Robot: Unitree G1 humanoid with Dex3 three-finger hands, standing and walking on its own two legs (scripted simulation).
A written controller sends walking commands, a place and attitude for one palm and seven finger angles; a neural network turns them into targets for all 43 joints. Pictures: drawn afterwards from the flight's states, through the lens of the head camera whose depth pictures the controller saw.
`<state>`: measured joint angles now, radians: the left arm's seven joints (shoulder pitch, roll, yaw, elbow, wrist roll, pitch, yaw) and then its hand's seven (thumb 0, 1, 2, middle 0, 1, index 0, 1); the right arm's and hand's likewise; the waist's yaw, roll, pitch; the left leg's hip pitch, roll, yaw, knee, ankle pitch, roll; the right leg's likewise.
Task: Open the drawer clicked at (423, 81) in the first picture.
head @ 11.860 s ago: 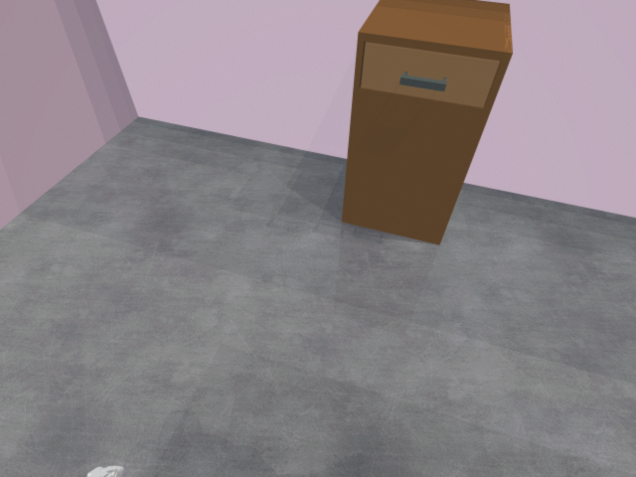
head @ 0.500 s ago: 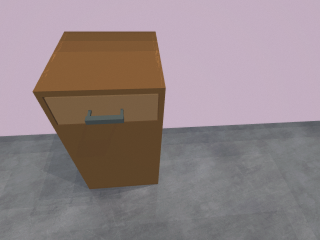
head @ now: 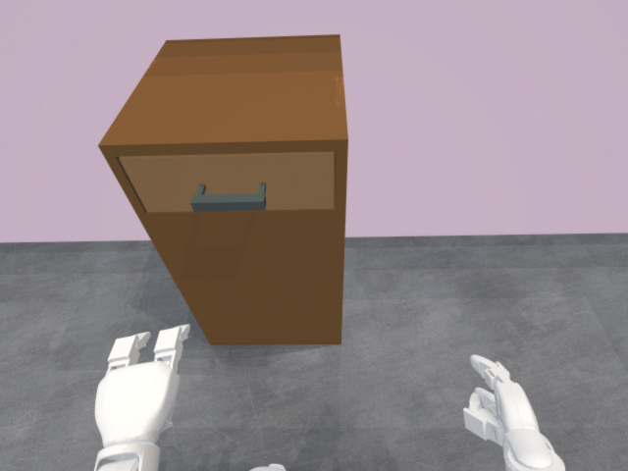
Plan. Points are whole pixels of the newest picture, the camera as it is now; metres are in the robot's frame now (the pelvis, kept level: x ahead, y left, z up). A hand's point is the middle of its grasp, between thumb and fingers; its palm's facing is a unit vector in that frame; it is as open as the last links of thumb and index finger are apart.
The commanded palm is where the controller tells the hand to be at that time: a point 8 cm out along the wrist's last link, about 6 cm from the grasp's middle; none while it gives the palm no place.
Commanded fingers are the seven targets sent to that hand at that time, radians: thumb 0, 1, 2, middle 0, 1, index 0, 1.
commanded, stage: raise the hand with hooked fingers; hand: left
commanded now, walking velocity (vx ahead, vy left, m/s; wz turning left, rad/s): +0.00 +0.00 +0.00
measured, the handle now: (230, 195) +0.57 +0.25 -0.01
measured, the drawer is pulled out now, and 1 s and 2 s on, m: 0.00 0.00 0.00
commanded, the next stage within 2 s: move the hooked fingers above the handle in 1.38 s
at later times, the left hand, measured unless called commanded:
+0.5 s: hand (159, 318) +0.28 +0.25 +0.04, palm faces +0.05 -0.09 -1.00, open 12.1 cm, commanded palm +0.25 +0.24 +0.11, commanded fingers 0.00 -0.31 0.38 -0.29 -1.08 -0.29 -1.08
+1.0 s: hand (138, 245) +0.34 +0.28 +0.11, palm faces +0.06 -0.08 -0.99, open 13.8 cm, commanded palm +0.31 +0.27 +0.17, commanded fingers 0.00 -0.50 0.30 -0.30 -1.20 -0.30 -1.20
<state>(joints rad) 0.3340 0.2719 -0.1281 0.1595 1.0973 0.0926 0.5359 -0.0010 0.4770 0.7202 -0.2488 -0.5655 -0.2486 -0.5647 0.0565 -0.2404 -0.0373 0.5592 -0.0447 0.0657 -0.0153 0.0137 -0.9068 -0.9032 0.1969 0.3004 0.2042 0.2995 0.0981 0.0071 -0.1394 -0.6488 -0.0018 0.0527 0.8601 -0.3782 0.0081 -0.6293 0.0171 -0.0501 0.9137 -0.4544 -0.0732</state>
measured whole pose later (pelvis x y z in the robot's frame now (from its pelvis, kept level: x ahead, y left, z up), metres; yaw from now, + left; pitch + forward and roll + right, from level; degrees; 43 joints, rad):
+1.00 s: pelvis +0.03 +0.03 +0.04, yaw +1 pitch +3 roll +1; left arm -0.11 0.42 -0.12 0.13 0.96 0.20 0.13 0.00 -0.48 0.30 -0.32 -1.19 -0.32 -1.19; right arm 0.10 -0.23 0.02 0.62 0.02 0.12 -0.03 0.01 -0.91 -0.90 0.20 0.30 0.21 0.30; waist 0.08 0.07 -0.05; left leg -0.31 -0.04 0.04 0.53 -0.28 0.04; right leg -0.27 0.00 -0.05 0.56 -0.34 -0.03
